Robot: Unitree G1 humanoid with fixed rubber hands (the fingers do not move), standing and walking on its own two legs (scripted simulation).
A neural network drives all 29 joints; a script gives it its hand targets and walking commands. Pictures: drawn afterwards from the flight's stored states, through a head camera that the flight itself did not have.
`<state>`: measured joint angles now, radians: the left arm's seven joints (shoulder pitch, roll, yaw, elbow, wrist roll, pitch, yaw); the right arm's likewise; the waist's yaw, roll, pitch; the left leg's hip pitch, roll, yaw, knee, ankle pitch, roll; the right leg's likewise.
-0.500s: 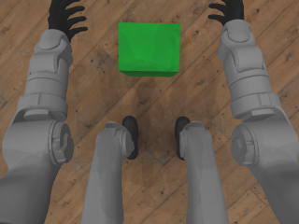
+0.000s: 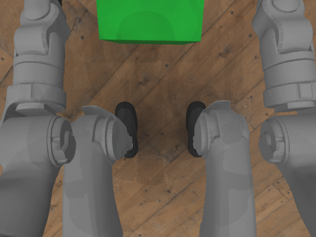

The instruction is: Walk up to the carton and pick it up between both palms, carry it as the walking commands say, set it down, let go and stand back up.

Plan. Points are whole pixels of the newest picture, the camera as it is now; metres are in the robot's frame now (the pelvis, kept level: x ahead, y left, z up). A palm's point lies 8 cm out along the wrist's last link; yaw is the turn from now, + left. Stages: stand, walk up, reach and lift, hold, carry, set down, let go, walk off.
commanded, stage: reach and lift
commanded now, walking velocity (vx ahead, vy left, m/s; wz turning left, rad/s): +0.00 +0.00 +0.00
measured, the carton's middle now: (151, 8) +0.53 +0.00 -0.33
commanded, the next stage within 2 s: none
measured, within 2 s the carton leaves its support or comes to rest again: neither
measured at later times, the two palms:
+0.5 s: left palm out of the picture +0.55 +0.18 -0.28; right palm (251, 3) +0.51 -0.22 -0.28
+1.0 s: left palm out of the picture +0.54 +0.18 -0.28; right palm out of the picture +0.53 -0.20 -0.27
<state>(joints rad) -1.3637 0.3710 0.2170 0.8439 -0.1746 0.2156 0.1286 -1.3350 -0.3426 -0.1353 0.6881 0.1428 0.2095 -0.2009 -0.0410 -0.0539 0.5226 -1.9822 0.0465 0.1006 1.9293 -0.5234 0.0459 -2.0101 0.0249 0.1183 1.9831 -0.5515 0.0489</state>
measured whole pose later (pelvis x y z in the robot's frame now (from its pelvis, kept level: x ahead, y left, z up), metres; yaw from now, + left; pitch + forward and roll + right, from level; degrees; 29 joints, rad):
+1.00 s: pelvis +0.00 +0.00 -0.07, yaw +1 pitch +34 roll +4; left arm -1.56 0.46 0.07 1.23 -0.22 0.05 0.05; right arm -1.44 -0.40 0.02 1.00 0.24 0.06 -0.10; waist -0.06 -0.06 0.52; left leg -2.21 0.04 0.09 2.13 -0.51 0.04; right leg -2.23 0.02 0.12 2.19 -0.55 0.06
